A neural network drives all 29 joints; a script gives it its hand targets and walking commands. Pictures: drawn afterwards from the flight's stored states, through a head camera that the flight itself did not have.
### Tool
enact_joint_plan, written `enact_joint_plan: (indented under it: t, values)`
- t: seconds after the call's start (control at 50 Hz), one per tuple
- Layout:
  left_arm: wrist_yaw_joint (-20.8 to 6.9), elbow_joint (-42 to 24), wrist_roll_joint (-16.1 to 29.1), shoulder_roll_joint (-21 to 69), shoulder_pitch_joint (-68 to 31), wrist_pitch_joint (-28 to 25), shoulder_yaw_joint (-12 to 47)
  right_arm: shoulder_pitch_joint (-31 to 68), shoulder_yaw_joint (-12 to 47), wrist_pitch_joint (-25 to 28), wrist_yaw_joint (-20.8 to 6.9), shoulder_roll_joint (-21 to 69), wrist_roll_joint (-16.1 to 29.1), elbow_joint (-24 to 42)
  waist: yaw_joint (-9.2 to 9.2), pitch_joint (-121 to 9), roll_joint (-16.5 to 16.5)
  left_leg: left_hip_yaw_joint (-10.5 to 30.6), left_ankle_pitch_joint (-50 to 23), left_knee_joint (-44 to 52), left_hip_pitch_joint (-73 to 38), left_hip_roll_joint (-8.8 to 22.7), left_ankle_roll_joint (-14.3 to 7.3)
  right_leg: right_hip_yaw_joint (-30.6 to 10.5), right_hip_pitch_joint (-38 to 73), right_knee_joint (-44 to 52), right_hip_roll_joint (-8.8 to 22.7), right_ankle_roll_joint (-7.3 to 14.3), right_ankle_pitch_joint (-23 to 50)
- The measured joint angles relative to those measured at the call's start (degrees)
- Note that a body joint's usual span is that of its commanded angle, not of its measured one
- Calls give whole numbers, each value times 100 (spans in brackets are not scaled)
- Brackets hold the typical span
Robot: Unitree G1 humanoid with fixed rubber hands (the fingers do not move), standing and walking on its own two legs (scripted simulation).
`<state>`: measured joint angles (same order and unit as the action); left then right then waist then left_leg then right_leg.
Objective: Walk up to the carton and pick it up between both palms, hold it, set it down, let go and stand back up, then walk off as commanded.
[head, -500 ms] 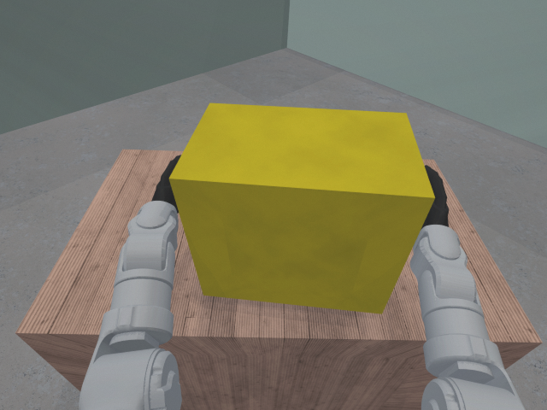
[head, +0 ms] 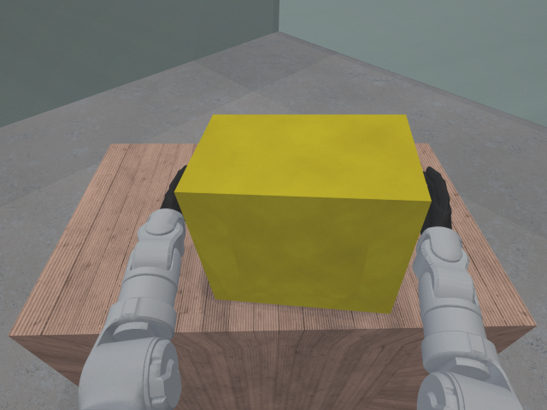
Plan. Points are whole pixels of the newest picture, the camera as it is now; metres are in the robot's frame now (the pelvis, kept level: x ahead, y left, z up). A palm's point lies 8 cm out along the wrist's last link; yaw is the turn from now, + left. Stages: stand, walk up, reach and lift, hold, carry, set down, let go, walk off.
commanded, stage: set down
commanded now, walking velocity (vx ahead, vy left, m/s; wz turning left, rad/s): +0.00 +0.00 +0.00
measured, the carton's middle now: (302, 215) +0.38 -0.13 +0.08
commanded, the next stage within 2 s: none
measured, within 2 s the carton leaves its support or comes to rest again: rests again in 0.88 s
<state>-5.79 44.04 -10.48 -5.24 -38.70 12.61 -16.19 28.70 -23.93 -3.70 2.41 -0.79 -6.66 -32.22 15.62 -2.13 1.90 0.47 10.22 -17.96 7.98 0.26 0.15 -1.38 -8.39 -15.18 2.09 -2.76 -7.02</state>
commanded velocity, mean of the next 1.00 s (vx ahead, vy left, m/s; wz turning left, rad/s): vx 0.00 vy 0.00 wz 0.00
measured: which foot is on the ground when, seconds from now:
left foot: down 0.00-1.00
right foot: down 0.00-1.00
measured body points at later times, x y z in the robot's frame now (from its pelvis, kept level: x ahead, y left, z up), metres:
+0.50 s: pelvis +0.01 +0.01 +0.00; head +0.01 +0.02 +0.45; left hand +0.44 +0.06 +0.09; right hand +0.30 -0.30 +0.09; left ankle -0.01 +0.12 -0.75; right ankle +0.01 -0.15 -0.75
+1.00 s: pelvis +0.01 +0.01 +0.00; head +0.02 +0.02 +0.45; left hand +0.45 +0.05 +0.08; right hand +0.29 -0.30 +0.07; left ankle -0.01 +0.12 -0.75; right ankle +0.01 -0.15 -0.75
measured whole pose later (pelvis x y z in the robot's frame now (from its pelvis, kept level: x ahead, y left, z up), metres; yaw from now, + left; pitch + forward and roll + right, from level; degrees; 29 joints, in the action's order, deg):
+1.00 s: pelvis +0.01 +0.01 +0.00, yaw -1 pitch +1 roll -1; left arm -6.9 51.0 -15.7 -3.9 -41.5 5.1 -21.1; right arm 27.8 -27.9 3.7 2.2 0.7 -10.4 -37.6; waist 16.0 -0.9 0.2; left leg -0.4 11.3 -18.8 8.9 0.0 -0.6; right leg -0.7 -9.0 -14.2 2.6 -3.4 -6.6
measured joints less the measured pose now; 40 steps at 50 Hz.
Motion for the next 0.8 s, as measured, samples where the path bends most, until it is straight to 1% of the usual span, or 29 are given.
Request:
enact_joint_plan:
  t: [0.04,0.14,0.22,0.34,0.48,0.58,0.8]
  values:
    - [-1,85,-27,-22,-53,-26,-19,69,-21,8,3,-3,-17,-81,-10,0,5,12,0,9,-36,4,4,18,42,15,-3,6,0]
    - [-74,336,-146,-118,-157,-42,-145,241,-40,-73,45,49,-127,-285,69,140,58,64,-38,97,-217,-18,-2,82,231,73,23,3,3]
    - [-72,306,-157,-132,-79,-78,-64,138,-24,29,63,77,-116,-304,87,98,22,60,-45,97,-133,-30,-10,90,153,88,38,-9,17]
    - [-66,372,-180,-45,-70,-228,-111,-37,-138,218,26,132,-193,-256,77,89,-25,32,3,36,-63,-36,-32,77,101,93,46,-28,19]
    - [-41,425,-229,21,-95,-335,-149,-50,-187,285,-18,95,-206,-259,57,83,-97,-12,53,-6,-28,-42,-60,55,80,123,55,-52,27]
    - [-15,534,-201,3,-95,-459,-140,-21,-193,344,-28,80,-225,-333,95,13,-161,-8,92,-49,38,-39,-68,76,33,125,55,-59,14]
    - [-43,531,-357,52,-140,-560,-294,-50,-242,527,5,116,-238,-471,95,85,-80,-26,128,-81,6,-16,-60,97,57,111,38,-46,4]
